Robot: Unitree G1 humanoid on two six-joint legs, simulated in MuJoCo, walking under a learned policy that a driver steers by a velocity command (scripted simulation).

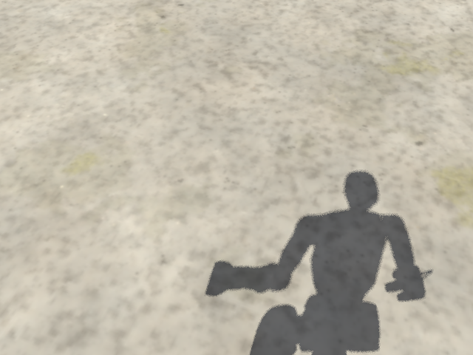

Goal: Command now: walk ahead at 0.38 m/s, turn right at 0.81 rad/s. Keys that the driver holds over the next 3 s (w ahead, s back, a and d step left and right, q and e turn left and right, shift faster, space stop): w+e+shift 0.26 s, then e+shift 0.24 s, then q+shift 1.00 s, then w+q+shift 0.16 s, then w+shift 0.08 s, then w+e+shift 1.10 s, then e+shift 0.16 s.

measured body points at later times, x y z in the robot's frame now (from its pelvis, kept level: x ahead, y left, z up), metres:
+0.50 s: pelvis +0.20 -0.11 -0.03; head +0.25 -0.13 +0.41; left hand +0.50 +0.02 -0.12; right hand +0.08 -0.38 -0.15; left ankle +0.06 +0.11 -0.63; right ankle +0.26 -0.20 -0.74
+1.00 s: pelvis +0.38 -0.17 -0.01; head +0.42 -0.17 +0.43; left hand +0.62 +0.03 -0.12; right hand +0.41 -0.47 -0.11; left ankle +0.47 -0.09 -0.74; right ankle +0.26 -0.20 -0.74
